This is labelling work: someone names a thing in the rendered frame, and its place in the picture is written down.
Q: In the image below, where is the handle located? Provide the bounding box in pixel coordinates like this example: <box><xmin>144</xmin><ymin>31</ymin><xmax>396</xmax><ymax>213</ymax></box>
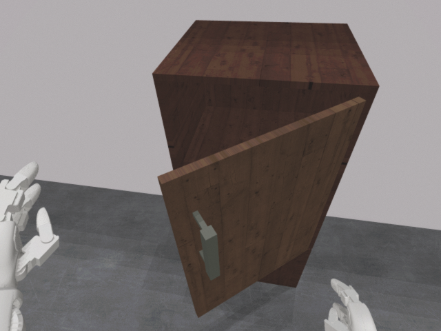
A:
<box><xmin>192</xmin><ymin>211</ymin><xmax>220</xmax><ymax>280</ymax></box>

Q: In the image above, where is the left robot forearm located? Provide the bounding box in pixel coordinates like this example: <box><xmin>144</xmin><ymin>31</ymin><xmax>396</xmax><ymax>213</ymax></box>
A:
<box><xmin>0</xmin><ymin>287</ymin><xmax>26</xmax><ymax>331</ymax></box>

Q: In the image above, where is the right robot hand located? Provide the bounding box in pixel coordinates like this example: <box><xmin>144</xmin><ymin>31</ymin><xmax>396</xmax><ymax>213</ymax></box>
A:
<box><xmin>325</xmin><ymin>279</ymin><xmax>377</xmax><ymax>331</ymax></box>

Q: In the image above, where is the left robot hand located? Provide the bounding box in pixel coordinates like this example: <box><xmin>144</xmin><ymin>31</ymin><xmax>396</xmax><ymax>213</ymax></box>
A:
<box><xmin>0</xmin><ymin>161</ymin><xmax>59</xmax><ymax>289</ymax></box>

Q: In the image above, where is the cupboard door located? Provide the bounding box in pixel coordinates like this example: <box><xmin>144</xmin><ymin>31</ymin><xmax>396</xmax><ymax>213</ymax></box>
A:
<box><xmin>157</xmin><ymin>97</ymin><xmax>366</xmax><ymax>318</ymax></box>

